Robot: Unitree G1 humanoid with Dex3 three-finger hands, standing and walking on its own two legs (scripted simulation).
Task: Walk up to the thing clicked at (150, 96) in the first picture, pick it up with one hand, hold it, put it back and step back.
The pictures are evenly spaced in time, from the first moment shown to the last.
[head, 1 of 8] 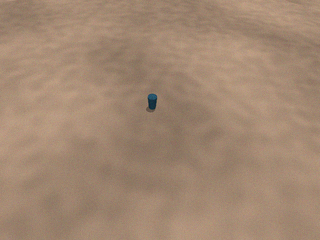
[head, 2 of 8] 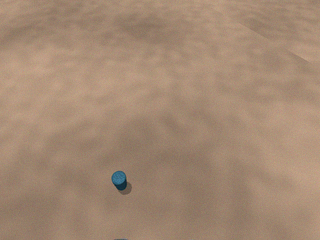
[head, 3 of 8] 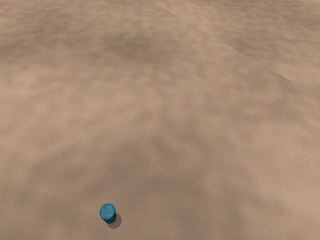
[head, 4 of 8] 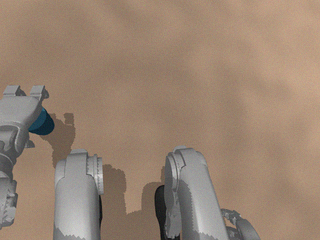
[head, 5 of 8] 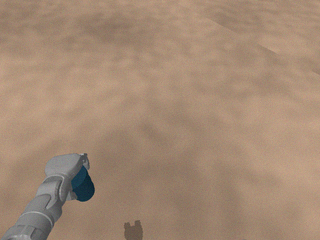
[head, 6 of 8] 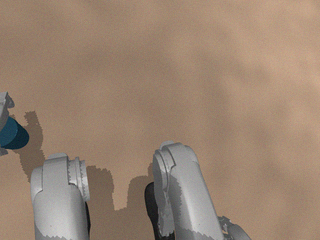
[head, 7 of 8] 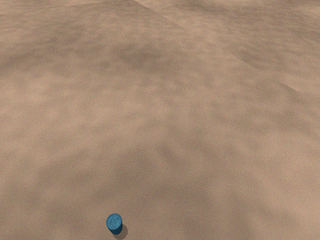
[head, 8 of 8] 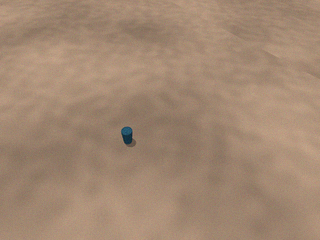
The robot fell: no
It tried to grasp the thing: yes
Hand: left
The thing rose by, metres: 0.62
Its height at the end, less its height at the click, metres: +0.00
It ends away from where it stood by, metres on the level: 0.03
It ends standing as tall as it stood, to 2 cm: yes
